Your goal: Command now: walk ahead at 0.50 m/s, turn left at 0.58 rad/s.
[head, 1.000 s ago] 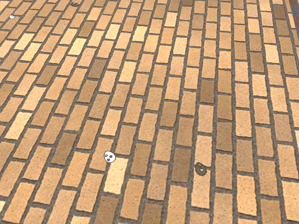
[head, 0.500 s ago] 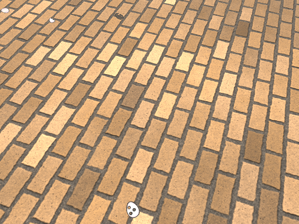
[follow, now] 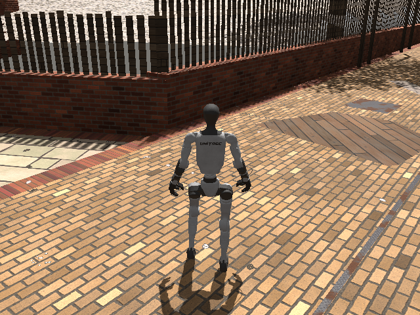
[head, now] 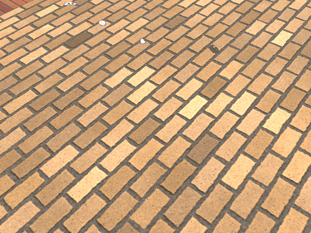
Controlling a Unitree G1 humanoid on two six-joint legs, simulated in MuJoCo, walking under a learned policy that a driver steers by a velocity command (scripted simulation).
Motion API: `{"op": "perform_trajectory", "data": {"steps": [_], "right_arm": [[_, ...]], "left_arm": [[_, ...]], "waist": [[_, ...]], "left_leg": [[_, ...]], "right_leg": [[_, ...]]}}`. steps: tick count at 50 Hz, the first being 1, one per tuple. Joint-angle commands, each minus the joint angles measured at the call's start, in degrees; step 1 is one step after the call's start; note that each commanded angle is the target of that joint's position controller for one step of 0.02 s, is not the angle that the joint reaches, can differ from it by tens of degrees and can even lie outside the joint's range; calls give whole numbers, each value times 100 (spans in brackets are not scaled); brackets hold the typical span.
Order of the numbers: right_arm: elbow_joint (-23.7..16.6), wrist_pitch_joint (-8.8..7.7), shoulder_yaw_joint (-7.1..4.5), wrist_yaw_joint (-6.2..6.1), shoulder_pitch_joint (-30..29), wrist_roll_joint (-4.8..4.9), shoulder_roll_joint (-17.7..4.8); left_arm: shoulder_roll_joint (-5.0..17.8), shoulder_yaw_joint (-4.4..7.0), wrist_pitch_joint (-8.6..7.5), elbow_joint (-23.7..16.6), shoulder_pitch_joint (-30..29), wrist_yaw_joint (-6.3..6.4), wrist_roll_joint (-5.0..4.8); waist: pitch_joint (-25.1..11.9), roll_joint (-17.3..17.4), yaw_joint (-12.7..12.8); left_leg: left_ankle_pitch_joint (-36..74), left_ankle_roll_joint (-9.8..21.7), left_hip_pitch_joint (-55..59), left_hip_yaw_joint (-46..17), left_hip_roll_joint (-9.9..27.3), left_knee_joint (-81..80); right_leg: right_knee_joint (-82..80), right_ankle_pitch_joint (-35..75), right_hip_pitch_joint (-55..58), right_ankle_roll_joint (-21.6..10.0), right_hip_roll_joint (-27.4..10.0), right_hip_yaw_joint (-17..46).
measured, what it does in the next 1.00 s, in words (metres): walks ahead, turning left: left foot, then right foot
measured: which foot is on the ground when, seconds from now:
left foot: up 0.00-0.26, down 0.28-0.78, up 0.80-1.00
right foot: down 0.00-0.30, up 0.32-0.74, down 0.76-1.00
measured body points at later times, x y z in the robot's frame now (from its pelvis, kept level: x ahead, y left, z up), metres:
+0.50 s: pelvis +0.27 +0.09 +0.00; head +0.30 +0.11 +0.45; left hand +0.35 +0.40 -0.10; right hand +0.45 -0.15 -0.10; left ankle +0.27 +0.16 -0.74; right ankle +0.36 -0.08 -0.66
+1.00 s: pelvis +0.55 +0.13 +0.00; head +0.57 +0.14 +0.45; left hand +0.45 +0.41 -0.11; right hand +0.82 -0.02 -0.10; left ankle +0.49 +0.27 -0.66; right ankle +0.60 +0.04 -0.74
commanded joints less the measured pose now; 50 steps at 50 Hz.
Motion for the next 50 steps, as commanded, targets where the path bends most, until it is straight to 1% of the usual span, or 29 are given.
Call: {"op": "perform_trajectory", "data": {"steps": [1,6,8,10,12,13,14,15,16,17,18,19,20,21,24,27,29,33,35,37,38,39,40,41,42,43,44,46,50], "right_arm": [[-486,-45,-18,35,-225,-26,-137],[-626,-134,56,206,-1018,-13,-4],[-737,-136,57,270,-1282,7,-12],[-837,-126,15,321,-1376,5,-106],[-821,-87,-108,325,-1022,-36,-330],[-665,-66,-235,304,-353,-33,-529],[-395,-29,-428,224,645,-12,-862],[-271,15,-567,95,1182,27,-1423],[-498,-87,-524,134,939,26,-1663],[-500,-168,-377,181,942,-8,-1143],[-439,-229,-305,180,774,-30,-930],[-456,-255,-255,173,397,-32,-800],[-513,-265,-195,156,78,-66,-622],[-583,-265,-165,132,-102,-122,-574],[-478,-306,-182,40,-68,-103,-639],[-322,-278,-211,-64,170,-63,-742],[-237,-242,-219,-97,328,-34,-765],[-40,-190,-229,-120,684,21,-771],[-7,-156,-228,-136,699,17,-738],[-30,-119,-210,-135,578,3,-646],[-75,-130,-124,-116,570,-27,-403],[-180,-145,4,-108,703,-139,-60],[-338,-195,53,-111,1456,91,46],[-148,-185,-59,-135,1290,126,-579],[-224,-151,-136,-126,635,68,-822],[-270,-124,-137,-131,356,6,-747],[-335,-124,-150,-108,172,-39,-660],[-345,-78,-133,-51,257,35,-425],[-501,-16,-58,-22,-85,-12,-169]], "left_arm": [[892,237,-91,-243,-215,31,-1],[1082,279,6,-25,-88,76,-55],[1182,310,57,77,48,75,-113],[1293,350,120,143,81,77,-180],[1481,409,192,147,38,113,-236],[1521,418,240,134,-28,135,-261],[1378,357,244,105,-8,160,-242],[804,169,201,-88,235,146,17],[528,7,10,-385,338,83,11],[1073,133,-143,-478,-313,5,-203],[1071,112,-229,-579,-594,-24,-295],[991,98,-257,-516,-602,22,-174],[1054,144,-224,-467,-541,54,-41],[1068,163,-155,-440,-436,41,-8],[859,120,-5,-438,-484,50,57],[635,28,11,-609,-1151,39,62],[539,-20,-20,-701,-1591,-10,23],[706,26,-102,-850,-2023,-112,-81],[834,91,-141,-850,-1921,-142,-95],[936,183,-186,-713,-1335,-117,-96],[1108,268,-216,-624,-750,-78,-24],[1433,346,-213,-561,119,-26,40],[1770,434,-134,-330,474,-81,70],[1164,306,-111,-471,259,-100,-60],[870,224,-68,-503,41,-61,-70],[800,177,-34,-524,-219,-49,-7],[695,147,-14,-466,-365,-35,15],[602,120,-53,-388,-436,-9,25],[841,211,-103,-162,-321,3,-20]], "waist": [[25,-746,-65],[202,-659,211],[300,-667,273],[324,-715,202],[2,-901,-105],[-358,-871,-517],[-856,-689,-1013],[-1323,515,-941],[-2256,1248,-561],[-1981,438,-923],[-1211,306,-820],[-755,-202,-525],[-549,-147,-305],[-462,1,-143],[-335,-49,-69],[-143,-11,-286],[-82,84,-471],[-32,169,-623],[-53,303,-528],[-202,444,-195],[-660,315,90],[-1510,-481,357],[-1987,-2529,-29],[-1432,-1639,120],[-760,-1094,266],[-418,-701,165],[-137,-687,78],[-56,-973,-80],[61,-772,-76]], "left_leg": [[568,-92,-789,-189,313,-500],[1755,32,-385,254,193,-2074],[1670,142,-302,402,137,-2447],[1258,322,-145,568,12,-2706],[650,579,586,896,-370,-2799],[670,757,1464,1029,-623,-3028],[1003,987,3016,895,-774,-3297],[978,1520,4859,-1150,465,-3354],[-287,2537,5897,-4361,1538,-4397],[-577,2215,5719,-4024,1454,-4750],[-290,2007,4969,-3221,1258,-4777],[295,1815,4071,-2623,1001,-4788],[932,1721,3417,-2186,807,-4850],[1291,1714,2972,-2003,689,-4973],[2057,1779,2327,-1541,509,-5134],[1925,1562,2097,-1180,230,-5102],[1509,1395,1985,-1111,94,-5034],[987,1282,2317,-1618,278,-4665],[969,1203,2627,-1970,399,-4322],[1227,1039,2652,-2083,287,-3840],[1370,849,2411,-1840,-12,-3017],[204,601,1629,-1265,-441,-1336],[-1874,278,-380,-693,-994,346],[-1536,173,-963,-831,-517,1008],[-981,131,-1071,-652,-341,1105],[-590,99,-850,-499,-160,987],[-343,87,-748,-493,-10,723],[-128,90,-373,-366,183,422],[341,-18,-702,-253,299,-272]], "right_leg": [[-1135,1303,558,-957,-1666,1043],[-1136,1623,757,-712,-1521,89],[-1082,1739,1010,-644,-1622,-80],[-822,2464,1320,-548,-1731,-252],[15,4413,1515,-430,-1727,-482],[941,5041,1391,-330,-1622,-638],[2263,4633,629,-131,-1411,-764],[4290,942,-1374,167,-911,-768],[5809,-2302,-2999,341,117,442],[5994,-1913,-3631,248,-221,1102],[5665,-1427,-3761,135,-422,991],[5143,-1016,-3449,138,-656,986],[4700,-778,-3044,181,-801,1004],[4546,-619,-2719,227,-860,1017],[3894,-260,-2493,470,-778,857],[2642,840,-2462,608,-590,812],[1785,1473,-2146,610,-387,790],[986,1599,-1814,503,-184,941],[802,1135,-1647,369,-153,1016],[529,820,-875,146,-107,872],[518,800,166,-88,-403,1047],[601,586,1691,-424,-1448,2096],[-125,-1035,3076,-1314,-2559,4929],[-389,-2191,2725,-1170,-2497,5016],[-430,-1925,2052,-926,-2249,4007],[-509,-1123,1389,-813,-2005,3289],[-621,-496,933,-805,-1800,2770],[-885,96,496,-755,-1559,2016],[-1166,1027,533,-948,-1668,1234]]}}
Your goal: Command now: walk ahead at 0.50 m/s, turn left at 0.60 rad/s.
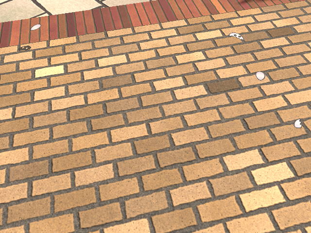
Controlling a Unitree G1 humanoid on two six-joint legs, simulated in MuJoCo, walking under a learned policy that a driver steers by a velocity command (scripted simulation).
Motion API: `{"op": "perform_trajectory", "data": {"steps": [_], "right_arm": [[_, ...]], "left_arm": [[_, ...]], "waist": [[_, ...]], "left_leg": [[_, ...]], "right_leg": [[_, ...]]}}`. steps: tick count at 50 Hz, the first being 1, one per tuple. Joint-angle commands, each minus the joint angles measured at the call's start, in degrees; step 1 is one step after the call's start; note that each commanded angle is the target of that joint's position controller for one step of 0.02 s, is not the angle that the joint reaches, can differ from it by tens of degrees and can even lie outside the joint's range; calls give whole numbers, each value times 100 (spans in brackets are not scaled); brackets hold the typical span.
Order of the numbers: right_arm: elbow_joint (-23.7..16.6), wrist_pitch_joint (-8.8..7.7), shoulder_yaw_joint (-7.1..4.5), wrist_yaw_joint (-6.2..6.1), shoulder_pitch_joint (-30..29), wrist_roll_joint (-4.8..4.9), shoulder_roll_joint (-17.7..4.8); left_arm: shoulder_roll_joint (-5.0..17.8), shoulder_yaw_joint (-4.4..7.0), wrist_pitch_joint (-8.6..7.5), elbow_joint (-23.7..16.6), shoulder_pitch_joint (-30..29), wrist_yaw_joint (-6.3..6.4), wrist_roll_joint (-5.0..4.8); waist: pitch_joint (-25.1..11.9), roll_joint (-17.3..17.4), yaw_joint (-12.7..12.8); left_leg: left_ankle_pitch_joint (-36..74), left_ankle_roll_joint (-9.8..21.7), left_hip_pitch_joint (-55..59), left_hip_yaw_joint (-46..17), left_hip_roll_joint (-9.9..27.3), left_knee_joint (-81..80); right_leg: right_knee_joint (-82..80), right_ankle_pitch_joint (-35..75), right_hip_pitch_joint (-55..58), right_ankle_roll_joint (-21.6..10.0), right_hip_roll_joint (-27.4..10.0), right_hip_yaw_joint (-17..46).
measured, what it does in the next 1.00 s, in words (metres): walks ahead, turning left: left foot, then right foot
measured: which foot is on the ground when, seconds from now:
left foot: up 0.00-0.26, down 0.28-0.78, up 0.80-1.00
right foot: down 0.00-0.30, up 0.32-0.76, down 0.78-1.00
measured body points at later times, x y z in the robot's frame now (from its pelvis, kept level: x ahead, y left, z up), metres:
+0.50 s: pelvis +0.27 +0.09 +0.00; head +0.30 +0.12 +0.45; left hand +0.35 +0.40 -0.10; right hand +0.45 -0.15 -0.10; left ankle +0.27 +0.16 -0.74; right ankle +0.36 -0.08 -0.66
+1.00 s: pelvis +0.55 +0.14 +0.00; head +0.57 +0.15 +0.45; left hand +0.46 +0.42 -0.11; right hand +0.82 -0.01 -0.10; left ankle +0.48 +0.27 -0.66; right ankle +0.61 +0.05 -0.74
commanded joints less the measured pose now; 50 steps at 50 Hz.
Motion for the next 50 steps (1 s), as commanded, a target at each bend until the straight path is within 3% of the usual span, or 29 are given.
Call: {"op": "perform_trajectory", "data": {"steps": [1,6,10,12,13,14,15,16,17,18,19,20,22,25,29,33,36,37,38,39,40,41,42,43,44,45,47,50], "right_arm": [[-488,-56,-23,39,-201,-23,-159],[-639,-148,60,223,-1007,-17,-23],[-850,-138,28,342,-1377,0,-119],[-839,-98,-93,348,-1050,-43,-347],[-699,-75,-213,331,-435,-43,-545],[-418,-40,-403,258,573,-21,-861],[-255,18,-532,129,1232,32,-1345],[-497,-80,-511,153,859,36,-1737],[-517,-178,-375,203,936,-6,-1207],[-442,-257,-293,204,769,-38,-962],[-447,-300,-234,206,421,-38,-812],[-490,-312,-182,187,81,-66,-651],[-561,-319,-142,137,-177,-134,-584],[-410,-341,-170,27,-5,-103,-711],[-205,-282,-190,-66,317,-50,-785],[18,-236,-199,-84,688,9,-789],[75,-172,-203,-111,697,2,-752],[66,-148,-195,-110,628,-3,-713],[33,-147,-136,-97,577,-23,-546],[-70,-165,-11,-72,575,-98,-220],[-192,-205,92,-75,1367,64,89],[-88,-221,18,-93,1362,98,-461],[-127,-195,-85,-89,734,76,-803],[-200,-169,-97,-99,374,12,-800],[-276,-173,-110,-82,142,-46,-720],[-292,-156,-114,-49,160,-21,-603],[-295,-91,-76,-15,219,35,-351],[-454,-45,-13,8,-102,-21,-173]], "left_arm": [[878,223,-96,-265,-224,31,-5],[1073,258,7,-79,-77,77,-55],[1295,327,130,76,119,79,-178],[1488,386,202,75,83,114,-242],[1538,400,249,60,25,134,-269],[1413,345,262,30,3,159,-262],[876,157,231,-93,241,148,19],[469,-22,54,-482,423,95,36],[1082,102,-133,-547,-229,17,-187],[1108,95,-226,-677,-548,-18,-312],[1020,73,-256,-606,-549,20,-204],[1060,111,-235,-554,-521,54,-50],[1035,133,-111,-516,-370,35,17],[800,69,12,-596,-643,49,71],[557,-36,-11,-812,-1543,-2,35],[687,-3,-88,-987,-2021,-96,-66],[861,90,-149,-973,-1822,-130,-84],[906,133,-173,-899,-1506,-114,-84],[1040,219,-199,-777,-956,-75,-42],[1321,302,-221,-710,-116,-28,58],[1741,418,-142,-506,482,-35,114],[1264,321,-108,-547,452,-75,-53],[920,228,-67,-605,206,-41,-67],[827,182,-21,-633,-85,-20,-8],[721,146,3,-580,-257,-7,17],[638,109,-9,-547,-333,12,56],[593,114,-53,-458,-361,15,5],[833,202,-95,-292,-272,18,-28]], "waist": [[-32,-712,-57],[169,-621,223],[294,-666,211],[-28,-858,-92],[-373,-852,-476],[-876,-681,-998],[-1358,450,-1023],[-2160,1407,-472],[-2108,521,-916],[-1321,371,-837],[-840,-188,-542],[-643,-189,-331],[-499,-14,-94],[-299,-99,-118],[-108,68,-465],[-52,152,-638],[-109,371,-484],[-188,456,-307],[-511,411,-25],[-1305,-66,335],[-2144,-1945,74],[-1889,-1718,151],[-1106,-1133,307],[-652,-741,233],[-291,-679,139],[-183,-829,0],[-115,-975,-85],[-4,-787,-74]], "left_leg": [[592,-77,-787,-206,317,-508],[1763,18,-388,269,206,-2071],[1298,286,-152,579,30,-2715],[683,535,554,899,-348,-2806],[617,709,1369,1031,-592,-2981],[966,941,2888,953,-776,-3296],[1191,1326,4617,-730,306,-3275],[-407,2523,5851,-4241,1523,-4359],[-772,2289,5733,-4193,1509,-4815],[-453,2052,5078,-3364,1318,-4822],[224,1836,4174,-2710,1049,-4813],[856,1719,3521,-2248,839,-4852],[1566,1726,2825,-1917,648,-5074],[2124,1726,2267,-1416,444,-5171],[1548,1364,1977,-1089,76,-5071],[1066,1239,2288,-1557,244,-4714],[1193,1128,2759,-2045,410,-4182],[1384,1052,2758,-2094,356,-3948],[1701,884,2616,-1933,90,-3367],[1158,664,1970,-1524,-239,-1881],[-1457,216,-72,-714,-1057,36],[-1663,123,-853,-792,-618,889],[-1126,66,-1075,-704,-403,1125],[-715,30,-927,-480,-211,1053],[-443,19,-817,-449,-54,793],[-267,36,-555,-428,102,606],[-180,28,-359,-268,210,311],[203,-48,-623,-203,319,-311]], "right_leg": [[-1165,1204,567,-936,-1689,1080],[-1187,1596,741,-708,-1539,95],[-889,2447,1302,-559,-1745,-252],[-73,4407,1516,-446,-1748,-477],[818,5075,1416,-359,-1666,-616],[2107,4774,723,-169,-1465,-751],[4013,1171,-972,88,-1085,-724],[5787,-2349,-3013,343,120,292],[6037,-1985,-3632,254,-187,1137],[5736,-1485,-3846,140,-413,1042],[5192,-1046,-3514,134,-663,1048],[4703,-801,-3110,185,-810,1062],[4336,-537,-2637,306,-868,1034],[3547,7,-2590,558,-750,871],[1805,1482,-2205,632,-410,826],[1010,1674,-1904,516,-208,969],[768,936,-1629,302,-158,1043],[621,792,-1214,186,-124,948],[461,847,-335,4,-204,917],[630,680,1163,-368,-1066,1693],[157,-610,3135,-1319,-2394,4294],[-233,-1957,3052,-1300,-2588,5134],[-358,-1979,2360,-1044,-2346,4272],[-428,-1288,1650,-879,-2110,3496],[-555,-609,1069,-841,-1887,2927],[-693,-193,702,-771,-1714,2463],[-951,232,408,-807,-1583,1872],[-1182,889,425,-964,-1712,1331]]}}
Next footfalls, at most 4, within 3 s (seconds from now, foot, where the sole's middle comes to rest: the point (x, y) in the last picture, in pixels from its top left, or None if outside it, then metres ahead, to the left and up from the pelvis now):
0.28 left None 0.31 0.16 -0.78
0.78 right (156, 196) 0.65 0.07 -0.78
1.28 left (74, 183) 0.70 0.45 -0.78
1.82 right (68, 121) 1.07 0.57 -0.78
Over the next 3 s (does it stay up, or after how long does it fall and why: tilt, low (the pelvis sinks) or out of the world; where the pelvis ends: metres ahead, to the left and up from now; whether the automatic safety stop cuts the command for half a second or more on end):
stays up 1.08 0.73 -0.02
